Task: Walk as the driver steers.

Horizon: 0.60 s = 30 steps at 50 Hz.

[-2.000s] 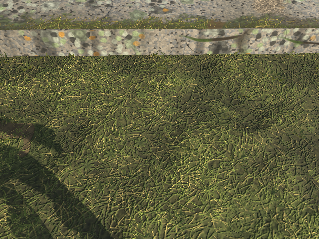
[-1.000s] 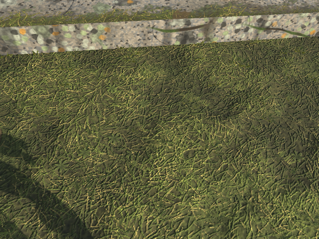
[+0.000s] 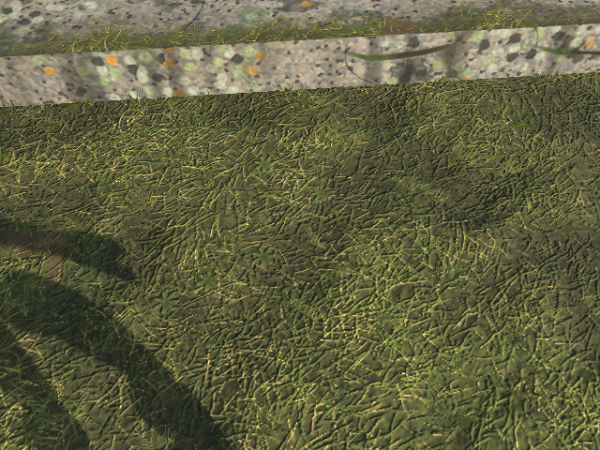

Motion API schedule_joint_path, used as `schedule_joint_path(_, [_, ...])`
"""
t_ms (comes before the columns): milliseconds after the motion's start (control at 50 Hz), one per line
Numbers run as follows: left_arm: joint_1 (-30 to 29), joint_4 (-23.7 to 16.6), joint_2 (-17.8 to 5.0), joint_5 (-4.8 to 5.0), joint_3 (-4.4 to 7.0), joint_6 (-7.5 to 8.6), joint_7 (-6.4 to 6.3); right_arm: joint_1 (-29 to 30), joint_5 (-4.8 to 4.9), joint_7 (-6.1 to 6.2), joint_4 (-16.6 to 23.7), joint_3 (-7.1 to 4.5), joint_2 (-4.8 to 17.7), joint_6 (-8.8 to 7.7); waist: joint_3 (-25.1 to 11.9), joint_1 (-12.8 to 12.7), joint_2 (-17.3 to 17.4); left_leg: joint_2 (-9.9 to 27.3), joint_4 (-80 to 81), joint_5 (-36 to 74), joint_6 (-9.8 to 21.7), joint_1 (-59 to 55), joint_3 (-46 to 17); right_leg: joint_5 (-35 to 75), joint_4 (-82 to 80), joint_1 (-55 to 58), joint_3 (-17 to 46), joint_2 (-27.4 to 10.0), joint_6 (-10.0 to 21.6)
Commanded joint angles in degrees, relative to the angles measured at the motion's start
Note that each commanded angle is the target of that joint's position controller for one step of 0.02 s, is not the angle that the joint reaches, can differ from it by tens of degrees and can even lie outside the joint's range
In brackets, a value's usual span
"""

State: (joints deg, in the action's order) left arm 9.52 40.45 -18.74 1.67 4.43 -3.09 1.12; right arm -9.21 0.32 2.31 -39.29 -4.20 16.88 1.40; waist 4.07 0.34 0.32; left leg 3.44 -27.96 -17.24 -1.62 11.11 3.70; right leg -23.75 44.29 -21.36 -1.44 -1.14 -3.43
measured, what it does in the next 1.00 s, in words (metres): walks ahead: right foot, then left foot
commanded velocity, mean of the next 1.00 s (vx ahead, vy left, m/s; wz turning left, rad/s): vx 0.26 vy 0.00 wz -0.12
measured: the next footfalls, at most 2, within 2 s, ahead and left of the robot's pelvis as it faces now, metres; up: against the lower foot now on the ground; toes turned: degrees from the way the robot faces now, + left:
right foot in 0.04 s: +0.04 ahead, -0.11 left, +0.00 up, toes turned -4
left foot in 0.56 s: +0.12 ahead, +0.09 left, +0.00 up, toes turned -19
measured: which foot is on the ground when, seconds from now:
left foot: down 0.00-0.04, up 0.06-0.54, down 0.56-0.96, up 0.98-1.00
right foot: up 0.00-0.02, down 0.04-0.56, up 0.58-0.94, down 0.96-1.00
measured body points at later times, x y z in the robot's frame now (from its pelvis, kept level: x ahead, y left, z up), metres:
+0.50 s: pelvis +0.03 -0.02 +0.01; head +0.04 -0.03 +0.46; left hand +0.22 +0.23 -0.08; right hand +0.11 -0.33 -0.08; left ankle +0.08 +0.11 -0.72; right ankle +0.00 -0.11 -0.74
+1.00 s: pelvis +0.21 -0.07 -0.01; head +0.25 -0.07 +0.44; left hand +0.48 +0.14 -0.06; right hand +0.17 -0.36 -0.13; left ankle +0.08 +0.10 -0.71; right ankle +0.27 -0.20 -0.74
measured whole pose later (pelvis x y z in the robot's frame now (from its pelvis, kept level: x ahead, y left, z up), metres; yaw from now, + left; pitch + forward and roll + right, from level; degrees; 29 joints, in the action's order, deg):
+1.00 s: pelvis +0.21 -0.07 -0.01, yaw -4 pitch +2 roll -1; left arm 2.0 35.2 -15.9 0.2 2.3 6.4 1.0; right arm -26.8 1.8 1.4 -44.4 -3.3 17.2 -1.5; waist 1.5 5.3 1.1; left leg -1.7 -40.5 -27.8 0.5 7.4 -12.8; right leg -7.8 29.1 -22.8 1.2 2.3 0.7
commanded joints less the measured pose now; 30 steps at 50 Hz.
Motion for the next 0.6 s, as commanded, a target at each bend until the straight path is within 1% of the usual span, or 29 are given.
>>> schedule_joint_path(20, [2.85, -4.18, -4.53, -0.23, 1.39, 0.26, 0.68, 2.16, 1.34, -0.03, 3.19, -2.78, 10.07, -0.71, -7.85, -1.66, 8.16, 12.07, -0.68, 26.02, 9.84, -2.75, -5.72, 10.24, -13.63, 7.58, -3.78, 2.25, 2.68])
schedule_joint_path(40, [4.83, -3.94, -6.31, -0.61, 2.17, 0.26, 0.02, -1.30, 1.10, -0.40, 1.78, -2.34, 8.38, -1.12, -8.29, -1.96, 3.55, 9.38, -7.04, 17.34, 6.12, 2.00, -2.36, 17.80, -19.22, 14.23, -0.71, 2.53, 4.66])
schedule_joint_path(60, [6.44, -5.14, -13.34, -0.52, 3.87, 0.47, -1.11, -2.59, -1.67, -0.71, 2.70, -1.27, 4.99, -1.34, -8.50, -0.85, -12.59, 3.04, -23.80, -6.60, -0.30, 16.46, 3.37, 38.90, -22.56, 23.69, 18.55, -10.51, 10.08])
schedule_joint_path(80, [7.09, -6.49, -15.88, -2.84, 3.73, 1.83, -0.49, 3.84, -1.78, -0.10, 6.24, -0.82, 4.59, -1.42, -10.37, -3.63, -17.17, -4.63, -36.35, -24.80, -2.28, 24.74, -3.71, 45.75, -24.49, 19.92, 35.29, -22.03, 23.34])
schedule_joint_path(100, [6.40, -6.70, -13.26, -3.31, 2.98, 3.14, -0.02, 5.13, -0.73, 0.24, 6.00, -1.63, 7.33, -1.19, -10.42, -4.58, -9.30, -2.92, -42.44, -23.27, -2.08, 25.79, -8.31, 40.13, -25.63, 19.35, 32.36, -20.57, 24.54])
schedule_joint_path(120, [4.02, -6.44, -11.50, -2.74, 2.40, 3.88, -0.19, 4.77, -0.15, 0.37, 5.62, -1.92, 7.94, -0.99, -7.94, -2.82, -7.78, -1.88, -42.66, -18.10, -1.36, 26.01, -8.89, 35.16, -25.37, 17.22, 27.07, -17.16, 21.36])
schedule_joint_path(140, [1.51, -6.53, -10.41, -1.69, 2.22, 3.89, -0.62, 3.52, -0.48, 0.80, 4.26, -2.29, 8.23, -0.85, -6.72, -1.60, -4.92, -1.04, -40.38, -13.26, -1.38, 25.93, -9.07, 29.60, -25.29, 16.40, 23.87, -13.88, 18.17])
schedule_joint_path(160, [-0.33, -6.78, -9.38, -0.86, 1.73, 3.66, -1.09, 3.32, -0.85, 1.09, 4.10, -2.54, 8.73, -0.72, -5.98, -0.94, -5.45, -0.75, -38.41, -9.65, -1.78, 25.35, -9.33, 29.34, -25.26, 15.43, 22.43, -12.36, 16.69])
schedule_joint_path(180, [-0.65, -7.02, -8.89, -0.81, 1.33, 3.31, -1.56, 2.59, -0.83, 0.90, 3.74, -2.53, 8.20, -0.79, -6.62, -0.42, -6.47, -1.67, -38.90, -7.05, -2.37, 22.87, -8.82, 30.69, -25.47, 13.90, 21.05, -10.70, 16.33])
schedule_joint_path(200, [-0.56, -7.18, -8.64, -1.08, 1.20, 3.09, -1.91, 1.59, -0.64, 0.65, 3.44, -2.40, 7.49, -0.88, -7.56, -0.10, -6.87, -2.42, -38.66, -5.21, -2.82, 21.77, -8.58, 31.24, -25.54, 13.85, 20.38, -10.03, 16.40])
schedule_joint_path(220, [-0.39, -7.32, -8.47, -1.19, 1.16, 2.95, -2.20, 1.17, -0.47, 0.48, 3.27, -2.22, 6.85, -0.97, -8.24, -0.10, -6.77, -2.85, -37.23, -4.12, -3.20, 21.38, -8.44, 31.20, -25.50, 14.33, 19.98, -9.56, 16.56])
schedule_joint_path(260, [0.29, -7.34, -8.56, -1.09, 1.23, 2.73, -2.60, 2.01, -0.38, 0.44, 3.44, -1.87, 5.98, -1.06, -8.05, -0.65, -6.58, -3.39, -31.84, -3.10, -3.82, 21.62, -8.55, 28.86, -25.52, 15.30, 20.68, -8.97, 16.62])
schedule_joint_path(280, [1.30, -7.11, -8.62, -0.83, 1.31, 2.59, -2.83, 2.27, -0.40, 0.31, 3.57, -1.74, 5.83, -1.21, -8.77, -1.06, -6.48, -3.44, -28.39, -2.27, -3.96, 21.51, -8.57, 20.76, -26.42, 15.93, 21.73, -8.51, 16.72])
schedule_joint_path(300, [2.03, -7.04, -8.69, -0.65, 1.37, 2.53, -2.97, 3.00, -0.27, 0.06, 3.77, -1.64, 5.81, -1.45, -8.44, -1.71, -7.08, -3.46, -25.03, -1.46, -3.94, 21.24, -8.62, 9.89, -27.95, 15.64, 23.39, -8.09, 16.84])
schedule_joint_path(320, [2.28, -7.06, -8.90, -0.57, 1.43, 2.55, -3.02, 3.87, -0.08, -0.26, 4.11, -1.60, 5.90, -1.82, -7.38, -2.19, -8.48, -3.59, -22.02, -1.23, -3.81, 20.94, -8.63, 1.16, -29.48, 14.65, 25.42, -7.97, 16.98])
schedule_joint_path(340, [2.35, -7.08, -9.17, -0.65, 1.49, 2.63, -3.01, 4.64, 0.13, -0.61, 4.41, -1.59, 6.11, -2.32, -6.20, -2.49, -9.71, -3.78, -19.40, -1.57, -3.56, 20.56, -8.72, -3.72, -30.46, 13.71, 27.37, -8.14, 17.16])
schedule_joint_path(360, [2.46, -7.09, -9.40, -0.76, 1.56, 2.72, -2.97, 5.21, 0.31, -0.96, 4.62, -1.57, 6.27, -2.92, -5.40, -2.73, -10.06, -3.97, -16.83, -2.10, -3.20, 19.83, -8.85, -5.80, -30.76, 13.04, 28.67, -8.20, 17.26])
schedule_joint_path(380, [2.76, -7.05, -9.64, -0.77, 1.65, 2.82, -2.89, 5.63, 0.40, -1.30, 4.74, -1.53, 6.30, -3.58, -5.01, -3.00, -9.83, -4.20, -14.40, -2.68, -2.78, 18.81, -8.90, -6.77, -30.64, 12.60, 29.59, -8.13, 17.30])
schedule_joint_path(420, [3.17, -6.76, -9.44, -0.75, 1.48, 3.02, -2.61, 4.95, 0.57, -2.01, 4.30, -1.30, 5.99, -4.78, -5.24, -3.32, -9.54, -4.16, -10.46, -3.20, -1.89, 15.70, -7.94, -7.14, -29.83, 11.91, 29.69, -8.05, 17.15])
schedule_joint_path(460, [3.74, -6.12, -8.54, -0.88, 0.92, 3.19, -2.23, 3.50, 0.82, -2.70, 3.61, -0.94, 5.38, -5.83, -5.25, -3.23, -9.52, -4.04, -7.18, -2.32, -0.83, 10.96, -6.31, -7.53, -29.44, 9.83, 29.50, -7.95, 16.87])
schedule_joint_path(480, [3.81, -5.85, -8.15, -0.96, 0.62, 3.28, -2.01, 2.51, 0.98, -3.00, 3.13, -0.76, 5.01, -6.30, -4.81, -2.80, -9.22, -3.96, -4.87, -0.51, 0.02, 8.00, -5.37, -8.04, -29.04, 8.11, 29.25, -7.78, 16.53])
schedule_joint_path(520, [3.11, -5.68, -7.05, -1.14, -0.08, 3.43, -1.63, -0.70, 0.99, -3.20, 1.63, -0.56, 4.33, -7.04, -3.88, -0.61, -7.69, -4.22, 1.96, 4.08, 2.18, 0.08, -3.52, -9.90, -26.83, 3.40, 27.60, -6.19, 14.79])
schedule_joint_path(540, [3.40, -5.56, -5.41, -1.49, -0.72, 3.70, -1.50, -3.00, 0.85, -3.07, 0.85, -0.48, 4.36, -7.30, -4.21, 0.38, -6.72, -3.62, 3.72, 2.86, 3.28, -3.78, -4.91, -10.07, -24.16, 1.47, 25.94, -4.81, 13.33])
schedule_joint_path(560, [2.69, -5.92, -2.64, -1.91, -1.64, 4.17, -1.41, -7.22, 0.62, -2.81, 0.01, -0.64, 6.06, -7.56, -4.51, 1.57, -2.24, 2.03, 6.96, -2.26, 5.59, -8.32, -13.13, -8.53, -14.94, -2.93, 20.96, -2.08, 10.86])
schedule_joint_path(580, [2.98, -7.75, -0.45, -1.63, -2.10, 5.18, -1.28, -10.71, -0.30, -2.74, -0.76, -1.76, 12.02, -7.41, -4.15, 0.32, 9.18, 10.85, 13.92, -15.36, 12.20, -12.74, -30.75, -5.61, -1.31, -12.65, 8.96, 5.05, 7.00])
schedule_joint_path(600, [-1.88, -9.60, -5.10, -0.55, -0.87, 6.26, -1.75, -13.20, -0.81, -3.47, -1.46, -2.36, 13.12, -7.41, 1.35, 2.89, 11.90, 18.21, 19.69, -24.60, 18.71, -10.95, -46.22, -10.83, 8.01, -22.88, 6.44, 4.32, 5.44])
Velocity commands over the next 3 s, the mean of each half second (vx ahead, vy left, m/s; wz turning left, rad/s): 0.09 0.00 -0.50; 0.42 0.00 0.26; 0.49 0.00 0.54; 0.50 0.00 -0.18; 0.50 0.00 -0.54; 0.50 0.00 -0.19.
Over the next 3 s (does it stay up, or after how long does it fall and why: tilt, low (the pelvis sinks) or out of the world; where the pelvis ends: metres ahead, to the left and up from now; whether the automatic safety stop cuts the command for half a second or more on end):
stays up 1.28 -0.07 0.00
